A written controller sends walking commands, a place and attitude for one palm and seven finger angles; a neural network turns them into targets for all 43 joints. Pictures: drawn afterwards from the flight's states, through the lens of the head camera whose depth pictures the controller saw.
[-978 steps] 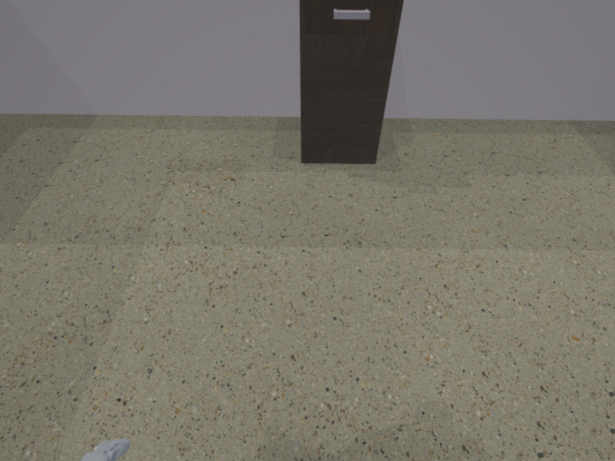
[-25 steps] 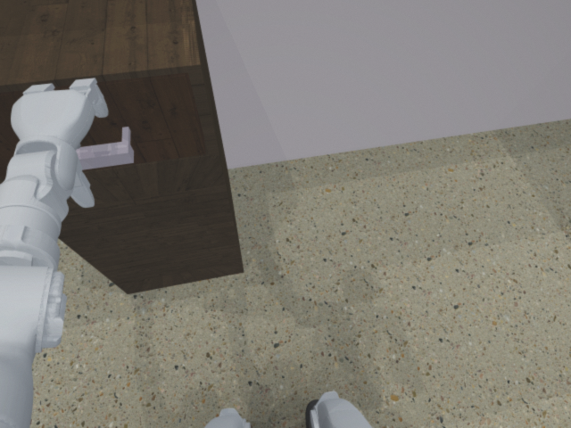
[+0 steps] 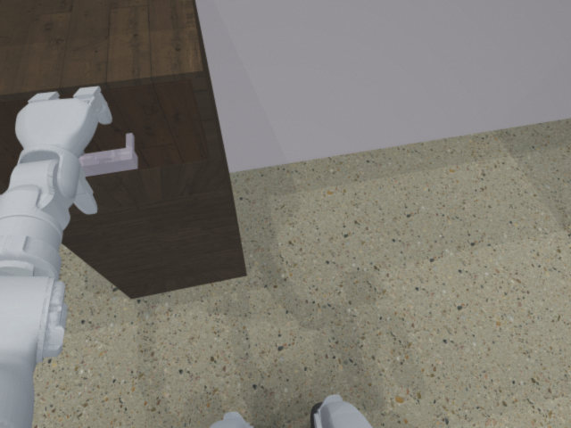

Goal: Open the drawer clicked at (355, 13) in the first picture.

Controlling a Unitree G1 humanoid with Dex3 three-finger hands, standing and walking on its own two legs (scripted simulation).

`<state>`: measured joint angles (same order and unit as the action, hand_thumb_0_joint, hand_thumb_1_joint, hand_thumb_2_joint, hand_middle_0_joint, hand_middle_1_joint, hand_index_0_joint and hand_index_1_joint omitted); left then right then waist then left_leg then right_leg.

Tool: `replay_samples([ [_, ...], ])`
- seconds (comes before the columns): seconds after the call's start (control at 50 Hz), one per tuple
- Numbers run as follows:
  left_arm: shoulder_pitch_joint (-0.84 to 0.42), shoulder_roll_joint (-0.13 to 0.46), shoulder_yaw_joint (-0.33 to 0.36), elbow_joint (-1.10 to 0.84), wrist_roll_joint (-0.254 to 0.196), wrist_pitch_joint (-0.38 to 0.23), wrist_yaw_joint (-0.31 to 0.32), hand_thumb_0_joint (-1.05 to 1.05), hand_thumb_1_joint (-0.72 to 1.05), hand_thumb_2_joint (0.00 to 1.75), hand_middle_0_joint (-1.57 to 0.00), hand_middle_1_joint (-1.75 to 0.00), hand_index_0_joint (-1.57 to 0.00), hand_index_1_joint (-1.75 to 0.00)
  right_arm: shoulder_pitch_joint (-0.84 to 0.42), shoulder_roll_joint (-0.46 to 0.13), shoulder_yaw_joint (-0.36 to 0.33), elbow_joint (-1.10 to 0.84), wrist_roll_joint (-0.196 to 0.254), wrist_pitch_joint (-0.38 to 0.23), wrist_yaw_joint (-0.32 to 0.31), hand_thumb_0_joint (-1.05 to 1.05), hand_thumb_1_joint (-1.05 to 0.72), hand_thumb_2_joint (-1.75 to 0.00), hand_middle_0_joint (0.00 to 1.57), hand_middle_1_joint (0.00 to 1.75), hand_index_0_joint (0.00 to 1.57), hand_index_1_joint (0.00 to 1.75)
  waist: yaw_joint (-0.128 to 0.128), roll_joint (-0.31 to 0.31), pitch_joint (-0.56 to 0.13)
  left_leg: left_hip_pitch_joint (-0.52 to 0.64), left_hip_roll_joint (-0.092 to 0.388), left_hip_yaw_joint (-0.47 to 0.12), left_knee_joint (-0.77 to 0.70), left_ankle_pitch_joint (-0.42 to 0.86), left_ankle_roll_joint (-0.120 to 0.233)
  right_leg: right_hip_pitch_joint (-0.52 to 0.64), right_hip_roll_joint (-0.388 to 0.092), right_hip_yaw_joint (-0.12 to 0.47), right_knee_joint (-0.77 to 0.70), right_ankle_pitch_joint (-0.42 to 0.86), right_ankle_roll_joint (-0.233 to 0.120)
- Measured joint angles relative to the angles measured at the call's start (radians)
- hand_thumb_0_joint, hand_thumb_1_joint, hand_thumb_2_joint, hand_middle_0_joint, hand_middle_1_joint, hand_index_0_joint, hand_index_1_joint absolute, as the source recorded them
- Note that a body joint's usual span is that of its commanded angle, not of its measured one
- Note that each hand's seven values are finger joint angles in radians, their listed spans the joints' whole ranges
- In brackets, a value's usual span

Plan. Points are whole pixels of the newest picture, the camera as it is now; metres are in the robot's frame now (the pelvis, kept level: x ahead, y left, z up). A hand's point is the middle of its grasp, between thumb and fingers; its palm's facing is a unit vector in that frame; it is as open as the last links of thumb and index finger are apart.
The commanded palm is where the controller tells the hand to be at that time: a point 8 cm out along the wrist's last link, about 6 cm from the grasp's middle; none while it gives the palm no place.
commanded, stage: re-aim the fingers above the handle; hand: left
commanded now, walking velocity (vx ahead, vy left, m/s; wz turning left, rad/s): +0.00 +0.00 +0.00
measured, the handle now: (90, 154) +0.54 +0.28 +0.02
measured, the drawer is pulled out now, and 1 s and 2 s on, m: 0.00 0.00 0.00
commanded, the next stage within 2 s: lower the fingers behind the handle in 1.10 s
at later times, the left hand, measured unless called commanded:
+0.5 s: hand (78, 151) +0.50 +0.26 +0.07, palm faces -0.02 -0.01 -1.00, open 13.7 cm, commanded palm +0.49 +0.30 +0.13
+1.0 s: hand (74, 151) +0.50 +0.27 +0.07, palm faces -0.03 -0.02 -1.00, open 13.7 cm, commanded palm +0.48 +0.30 +0.13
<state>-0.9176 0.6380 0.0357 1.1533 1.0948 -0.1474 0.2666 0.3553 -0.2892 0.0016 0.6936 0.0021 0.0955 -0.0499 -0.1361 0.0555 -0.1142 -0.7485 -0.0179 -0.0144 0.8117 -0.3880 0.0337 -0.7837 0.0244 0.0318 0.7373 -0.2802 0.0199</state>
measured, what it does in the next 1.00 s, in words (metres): stands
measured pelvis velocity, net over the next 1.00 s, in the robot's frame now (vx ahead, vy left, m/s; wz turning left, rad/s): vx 0.01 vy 0.00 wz -0.01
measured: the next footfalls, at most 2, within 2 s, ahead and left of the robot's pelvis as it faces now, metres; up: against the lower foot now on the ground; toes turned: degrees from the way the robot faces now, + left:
none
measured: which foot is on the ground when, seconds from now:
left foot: down 0.00-1.00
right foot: down 0.00-1.00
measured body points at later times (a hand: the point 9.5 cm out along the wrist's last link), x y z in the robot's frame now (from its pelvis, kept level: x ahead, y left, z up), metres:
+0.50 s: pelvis +0.00 +0.00 +0.00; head +0.11 +0.00 +0.44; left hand +0.50 +0.26 +0.12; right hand +0.03 -0.28 -0.13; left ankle -0.01 +0.10 -0.70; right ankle +0.04 -0.13 -0.70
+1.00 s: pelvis +0.01 +0.00 +0.00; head +0.11 -0.01 +0.44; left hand +0.50 +0.27 +0.13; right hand +0.03 -0.28 -0.12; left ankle -0.01 +0.10 -0.70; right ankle +0.04 -0.13 -0.70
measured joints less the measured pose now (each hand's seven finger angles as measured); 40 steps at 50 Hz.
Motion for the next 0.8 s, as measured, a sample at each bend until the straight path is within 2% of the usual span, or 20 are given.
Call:
replay_samples([
  [0.16, 0.009, 0.002, 0.010, -0.013, 0.010, -0.016, -0.003, 0.00, -0.49, 0.30, -0.39, -1.22, -0.35, -1.21, -0.026, 0.000, 0.010, -0.005, 0.000, 0.010, -0.005, 0.00, -0.91, -0.90, 0.20, 0.30, 0.21, 0.30, 0.001, -0.004, 0.003, 0.009, -0.002, 0.003, -0.002, -0.002, 0.003, 0.008, -0.002, 0.003, -0.001, -0.002, 0.003],
  [0.38, 0.029, 0.003, 0.023, -0.039, 0.000, -0.025, -0.011, 0.00, -0.49, 0.30, -0.40, -1.21, -0.34, -1.21, -0.047, -0.002, 0.006, -0.016, -0.001, 0.020, -0.008, 0.00, -0.91, -0.90, 0.20, 0.30, 0.21, 0.30, 0.008, -0.004, 0.008, 0.017, -0.001, 0.011, -0.010, -0.001, 0.004, 0.012, -0.001, 0.011, -0.004, -0.001, 0.004],
  [0.62, 0.029, -0.007, 0.014, -0.038, -0.003, -0.011, -0.004, -0.01, -0.49, 0.30, -0.41, -1.21, -0.35, -1.23, -0.041, -0.001, 0.004, -0.005, 0.000, 0.023, -0.009, 0.00, -0.91, -0.90, 0.20, 0.30, 0.21, 0.30, 0.012, -0.005, 0.007, 0.029, -0.001, 0.005, -0.019, -0.001, 0.001, 0.024, -0.001, 0.005, -0.011, -0.004, 0.001],
  [0.8, 0.039, 0.001, 0.023, -0.039, -0.002, -0.008, -0.023, 0.00, -0.49, 0.30, -0.41, -1.22, -0.35, -1.22, -0.038, -0.001, 0.001, -0.004, -0.001, 0.023, -0.011, 0.00, -0.91, -0.90, 0.20, 0.30, 0.21, 0.30, 0.009, -0.005, 0.006, 0.043, 0.004, 0.006, -0.030, 0.001, -0.003, 0.036, 0.003, 0.007, -0.020, -0.002, -0.003],
])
